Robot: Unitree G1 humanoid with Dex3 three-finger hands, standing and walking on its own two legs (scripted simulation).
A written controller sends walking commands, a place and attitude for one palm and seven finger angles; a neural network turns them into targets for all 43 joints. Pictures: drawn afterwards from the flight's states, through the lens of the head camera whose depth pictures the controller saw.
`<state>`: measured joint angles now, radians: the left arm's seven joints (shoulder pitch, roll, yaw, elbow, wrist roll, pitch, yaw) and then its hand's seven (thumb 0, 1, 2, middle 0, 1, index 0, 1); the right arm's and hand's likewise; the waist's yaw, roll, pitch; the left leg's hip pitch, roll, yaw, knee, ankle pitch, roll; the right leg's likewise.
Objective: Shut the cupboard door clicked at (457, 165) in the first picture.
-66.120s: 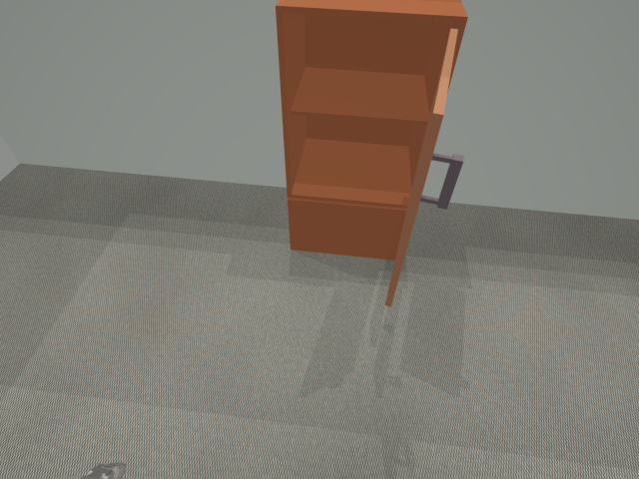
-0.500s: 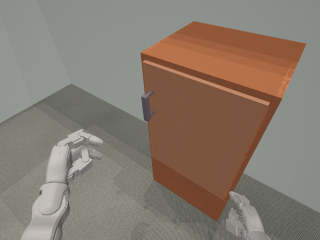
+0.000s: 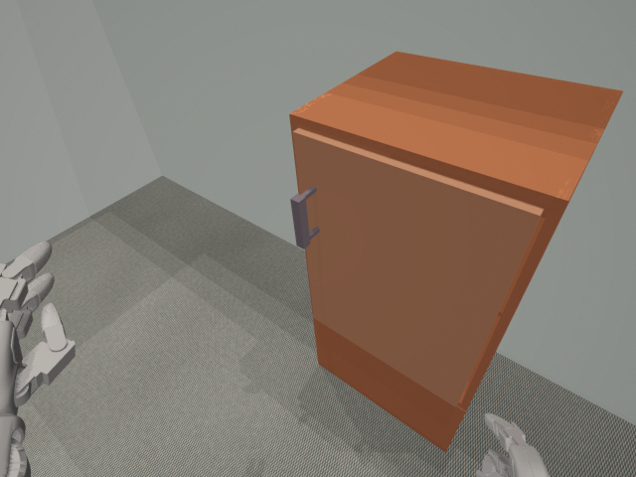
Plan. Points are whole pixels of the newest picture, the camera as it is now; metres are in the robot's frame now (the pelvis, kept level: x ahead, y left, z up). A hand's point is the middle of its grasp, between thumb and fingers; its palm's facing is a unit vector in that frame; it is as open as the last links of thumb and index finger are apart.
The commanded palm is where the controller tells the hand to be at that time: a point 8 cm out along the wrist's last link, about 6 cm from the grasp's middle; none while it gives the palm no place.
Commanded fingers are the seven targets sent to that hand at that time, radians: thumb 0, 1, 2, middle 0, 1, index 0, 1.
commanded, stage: draw the hand back to the body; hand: left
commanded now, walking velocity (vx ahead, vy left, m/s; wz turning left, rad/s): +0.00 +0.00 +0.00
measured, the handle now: (307, 217) +0.61 +0.11 -0.03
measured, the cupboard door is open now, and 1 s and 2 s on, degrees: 0 0 0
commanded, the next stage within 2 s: step back with the hand held close in 0.20 s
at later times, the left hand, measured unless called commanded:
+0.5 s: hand (75, 349) +0.18 +0.26 +0.16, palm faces +0.43 -0.78 -0.45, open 7.4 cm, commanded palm +0.13 +0.30 +0.17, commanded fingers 0.00 0.90 0.90 -0.20 -0.30 -0.20 -0.30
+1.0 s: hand (0, 413) +0.12 +0.30 +0.15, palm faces +0.44 -0.77 -0.46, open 7.4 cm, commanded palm +0.06 +0.33 +0.17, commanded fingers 0.00 0.90 0.90 -0.20 -0.30 -0.20 -0.30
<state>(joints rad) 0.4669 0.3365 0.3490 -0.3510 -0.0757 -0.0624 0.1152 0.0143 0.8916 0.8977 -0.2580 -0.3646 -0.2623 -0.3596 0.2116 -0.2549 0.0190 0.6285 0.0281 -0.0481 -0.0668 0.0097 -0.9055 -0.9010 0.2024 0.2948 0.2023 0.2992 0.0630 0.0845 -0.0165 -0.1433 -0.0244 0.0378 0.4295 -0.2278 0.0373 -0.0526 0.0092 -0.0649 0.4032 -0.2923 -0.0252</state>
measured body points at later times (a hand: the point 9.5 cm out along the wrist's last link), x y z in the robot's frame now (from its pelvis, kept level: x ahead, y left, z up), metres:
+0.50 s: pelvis -0.01 +0.00 +0.00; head -0.03 -0.03 +0.45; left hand +0.15 +0.30 +0.18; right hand +0.17 -0.24 -0.09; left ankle +0.01 +0.10 -0.74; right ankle -0.04 -0.10 -0.74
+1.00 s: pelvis -0.08 +0.03 -0.01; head -0.08 +0.03 +0.44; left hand +0.09 +0.33 +0.18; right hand +0.08 -0.22 -0.09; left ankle +0.01 +0.10 -0.74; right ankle -0.04 -0.10 -0.74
